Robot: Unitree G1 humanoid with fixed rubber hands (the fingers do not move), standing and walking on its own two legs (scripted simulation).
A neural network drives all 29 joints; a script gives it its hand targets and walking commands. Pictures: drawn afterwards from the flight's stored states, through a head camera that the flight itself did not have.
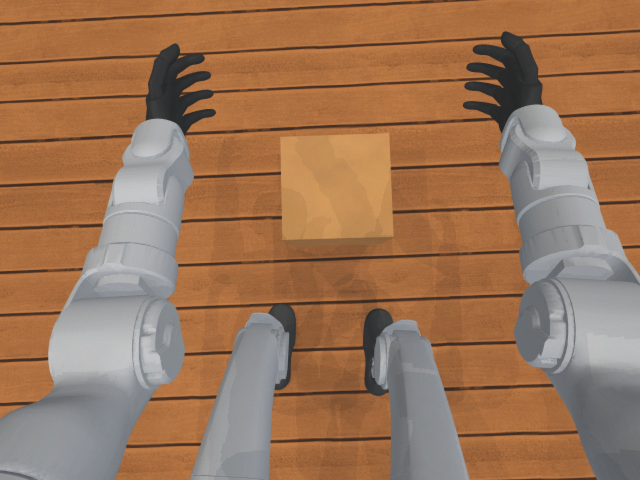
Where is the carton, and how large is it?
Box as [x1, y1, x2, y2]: [280, 133, 393, 246]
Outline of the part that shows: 388,133 280,137 283,240 293,246 376,244 393,236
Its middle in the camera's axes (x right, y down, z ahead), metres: +0.03 -0.09 +0.86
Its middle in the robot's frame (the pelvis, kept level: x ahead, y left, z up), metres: +0.49 +0.01 -0.51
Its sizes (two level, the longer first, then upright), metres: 0.210 0.200 0.250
